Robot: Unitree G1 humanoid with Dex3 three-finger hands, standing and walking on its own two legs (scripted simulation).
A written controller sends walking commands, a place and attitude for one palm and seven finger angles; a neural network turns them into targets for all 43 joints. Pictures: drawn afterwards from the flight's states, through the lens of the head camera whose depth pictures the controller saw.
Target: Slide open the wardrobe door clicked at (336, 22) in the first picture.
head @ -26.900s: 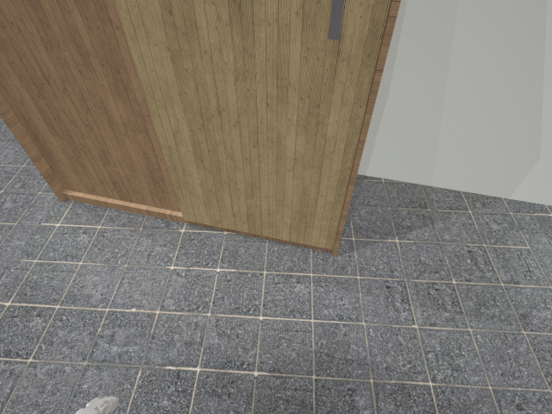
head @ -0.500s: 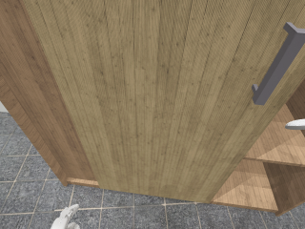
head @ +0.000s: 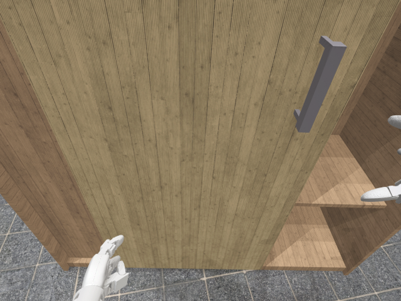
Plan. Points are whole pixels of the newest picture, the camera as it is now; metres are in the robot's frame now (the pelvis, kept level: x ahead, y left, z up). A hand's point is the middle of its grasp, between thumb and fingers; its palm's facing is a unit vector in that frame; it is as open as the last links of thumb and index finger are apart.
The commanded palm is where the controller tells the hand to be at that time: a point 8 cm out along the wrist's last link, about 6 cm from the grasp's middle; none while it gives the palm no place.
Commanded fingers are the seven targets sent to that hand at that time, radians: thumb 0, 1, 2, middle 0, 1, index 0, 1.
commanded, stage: draw the hand back to the body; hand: right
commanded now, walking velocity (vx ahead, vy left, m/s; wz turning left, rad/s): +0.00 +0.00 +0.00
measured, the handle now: (313, 86) +0.44 -0.23 +0.26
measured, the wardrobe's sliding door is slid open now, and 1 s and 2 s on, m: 0.43 0.43 0.43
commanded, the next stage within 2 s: step back with the hand held close in 1.60 s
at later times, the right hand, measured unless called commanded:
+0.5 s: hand (396, 191) +0.21 -0.28 +0.22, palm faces +0.11 +0.99 -0.06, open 14.6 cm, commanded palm +0.18 -0.32 +0.22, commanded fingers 0.00 0.37 -0.29 0.24 1.04 0.24 1.04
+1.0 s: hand (389, 205) +0.21 -0.28 +0.19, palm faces +0.44 +0.84 -0.30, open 11.0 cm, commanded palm +0.16 -0.32 +0.19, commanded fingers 0.00 -0.54 -0.73 0.21 0.51 0.21 0.51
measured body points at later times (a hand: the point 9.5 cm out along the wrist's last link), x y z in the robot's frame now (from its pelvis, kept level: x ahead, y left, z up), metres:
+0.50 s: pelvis -0.01 -0.01 +0.00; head -0.07 +0.01 +0.45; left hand +0.21 +0.20 -0.04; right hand +0.20 -0.33 +0.22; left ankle -0.01 +0.09 -0.74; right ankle +0.05 -0.09 -0.74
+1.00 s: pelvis +0.00 -0.02 +0.01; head -0.03 -0.01 +0.46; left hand +0.17 +0.21 -0.08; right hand +0.18 -0.32 +0.20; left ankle -0.01 +0.09 -0.74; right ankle +0.05 -0.09 -0.74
